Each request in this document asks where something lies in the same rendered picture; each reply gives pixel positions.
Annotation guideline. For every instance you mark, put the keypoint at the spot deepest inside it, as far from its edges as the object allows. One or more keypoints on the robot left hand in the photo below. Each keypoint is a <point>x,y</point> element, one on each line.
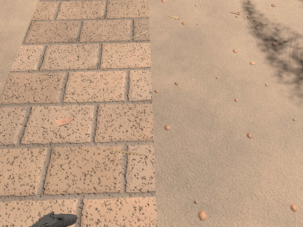
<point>56,220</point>

